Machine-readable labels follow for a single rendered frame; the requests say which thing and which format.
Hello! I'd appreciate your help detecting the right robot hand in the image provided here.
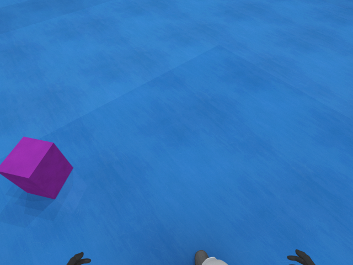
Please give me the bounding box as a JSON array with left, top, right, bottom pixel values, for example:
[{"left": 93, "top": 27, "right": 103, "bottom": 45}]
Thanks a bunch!
[{"left": 287, "top": 250, "right": 315, "bottom": 265}]

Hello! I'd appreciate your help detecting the carton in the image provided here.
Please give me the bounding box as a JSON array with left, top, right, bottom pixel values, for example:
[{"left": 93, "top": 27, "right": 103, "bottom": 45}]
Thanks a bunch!
[{"left": 0, "top": 136, "right": 73, "bottom": 199}]

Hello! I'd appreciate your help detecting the robot right foot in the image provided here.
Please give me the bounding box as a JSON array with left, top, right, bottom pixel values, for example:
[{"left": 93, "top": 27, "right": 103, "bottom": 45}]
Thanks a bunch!
[{"left": 195, "top": 250, "right": 209, "bottom": 265}]

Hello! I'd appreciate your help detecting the left robot hand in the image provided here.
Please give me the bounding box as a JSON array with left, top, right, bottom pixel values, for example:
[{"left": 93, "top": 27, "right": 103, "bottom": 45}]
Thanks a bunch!
[{"left": 67, "top": 252, "right": 91, "bottom": 265}]

